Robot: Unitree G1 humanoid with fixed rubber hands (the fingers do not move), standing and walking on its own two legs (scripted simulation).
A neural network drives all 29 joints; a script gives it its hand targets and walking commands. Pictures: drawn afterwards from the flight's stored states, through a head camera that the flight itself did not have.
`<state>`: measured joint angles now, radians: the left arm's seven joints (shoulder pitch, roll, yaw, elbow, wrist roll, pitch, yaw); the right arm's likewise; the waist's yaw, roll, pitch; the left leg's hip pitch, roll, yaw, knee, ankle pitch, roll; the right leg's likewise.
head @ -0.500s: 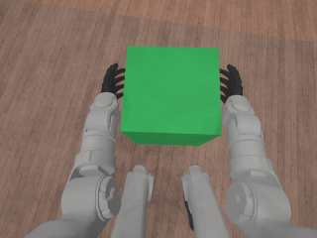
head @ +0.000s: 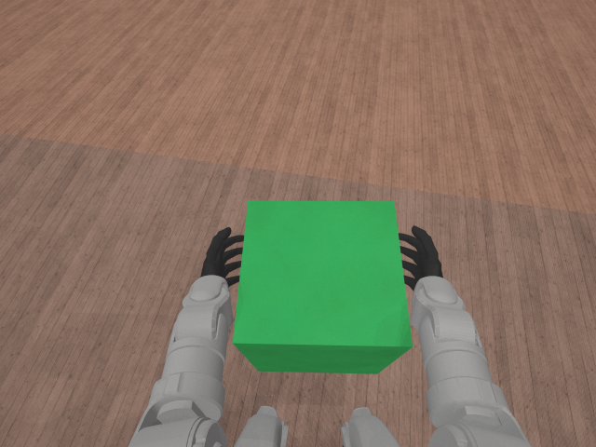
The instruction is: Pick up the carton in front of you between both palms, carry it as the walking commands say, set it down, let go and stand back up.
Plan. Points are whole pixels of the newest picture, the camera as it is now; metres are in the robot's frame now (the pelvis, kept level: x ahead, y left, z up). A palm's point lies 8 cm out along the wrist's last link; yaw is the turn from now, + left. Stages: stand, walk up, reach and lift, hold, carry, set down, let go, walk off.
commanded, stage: reach and lift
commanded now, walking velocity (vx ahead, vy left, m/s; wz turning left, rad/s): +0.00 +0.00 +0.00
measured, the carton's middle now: (318, 295) +0.36 +0.00 -0.10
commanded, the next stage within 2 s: hold in 1.46 s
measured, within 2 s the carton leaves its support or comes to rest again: neither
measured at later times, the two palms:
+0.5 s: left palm (185, 266) +0.32 +0.15 +0.10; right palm (469, 261) +0.32 -0.15 +0.11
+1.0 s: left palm (182, 261) +0.32 +0.15 +0.11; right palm (471, 258) +0.32 -0.15 +0.11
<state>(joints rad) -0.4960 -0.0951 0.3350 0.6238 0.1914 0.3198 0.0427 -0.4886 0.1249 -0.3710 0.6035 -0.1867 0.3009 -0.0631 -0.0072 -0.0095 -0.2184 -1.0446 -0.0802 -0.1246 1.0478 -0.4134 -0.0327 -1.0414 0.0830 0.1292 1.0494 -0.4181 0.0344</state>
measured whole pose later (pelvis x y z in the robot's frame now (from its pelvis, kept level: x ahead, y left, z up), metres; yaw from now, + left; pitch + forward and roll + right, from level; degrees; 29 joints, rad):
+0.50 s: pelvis +0.03 +0.00 +0.08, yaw +0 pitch +0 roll +0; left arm -0.24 -0.15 0.25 0.39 0.24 0.58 0.02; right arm -0.26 0.15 -0.26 0.40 -0.24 0.56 -0.02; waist 0.00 0.00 -0.10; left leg -0.22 -0.04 -0.14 0.46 -0.23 -0.02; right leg -0.23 0.05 0.15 0.47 -0.24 0.01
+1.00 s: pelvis +0.02 +0.00 +0.08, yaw +0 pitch -3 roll +0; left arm -0.30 -0.16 0.29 0.36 0.29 0.64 -0.01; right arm -0.31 0.17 -0.30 0.37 -0.29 0.62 0.01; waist 0.00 0.00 -0.01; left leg -0.16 -0.04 -0.13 0.43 -0.21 -0.01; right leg -0.16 0.04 0.14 0.44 -0.22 0.02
